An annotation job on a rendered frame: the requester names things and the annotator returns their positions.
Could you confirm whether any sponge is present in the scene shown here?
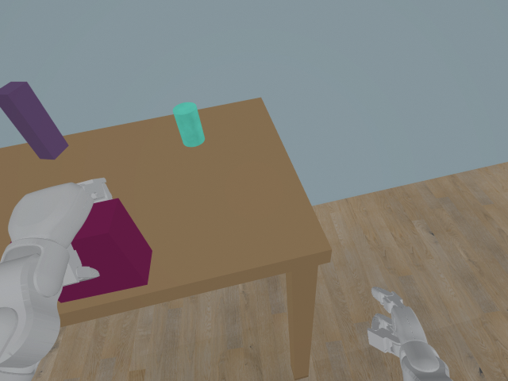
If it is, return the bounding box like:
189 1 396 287
10 198 152 303

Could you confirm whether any robot right forearm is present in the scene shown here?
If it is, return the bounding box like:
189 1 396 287
399 341 453 381

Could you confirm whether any robot left hand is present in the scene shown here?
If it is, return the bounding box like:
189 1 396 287
8 178 112 287

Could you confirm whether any table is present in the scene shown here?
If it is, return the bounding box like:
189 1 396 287
0 98 332 380

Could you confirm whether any robot left forearm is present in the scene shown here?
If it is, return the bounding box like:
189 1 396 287
0 238 70 381

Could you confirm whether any robot right hand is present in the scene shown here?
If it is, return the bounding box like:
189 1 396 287
368 287 428 357

